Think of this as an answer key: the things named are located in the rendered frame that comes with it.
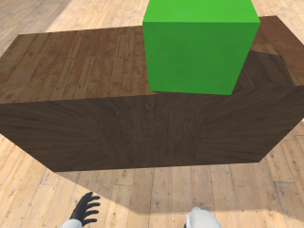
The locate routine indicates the carton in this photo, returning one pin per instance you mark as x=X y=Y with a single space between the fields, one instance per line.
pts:
x=197 y=46

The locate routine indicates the pedestal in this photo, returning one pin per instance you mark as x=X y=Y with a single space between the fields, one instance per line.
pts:
x=79 y=100

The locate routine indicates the robot right thigh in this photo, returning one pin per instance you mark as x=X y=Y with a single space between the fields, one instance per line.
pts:
x=199 y=218

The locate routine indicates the robot left hand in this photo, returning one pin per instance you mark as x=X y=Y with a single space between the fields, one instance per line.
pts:
x=80 y=212

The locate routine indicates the robot left forearm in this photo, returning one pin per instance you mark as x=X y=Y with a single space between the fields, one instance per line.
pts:
x=72 y=223

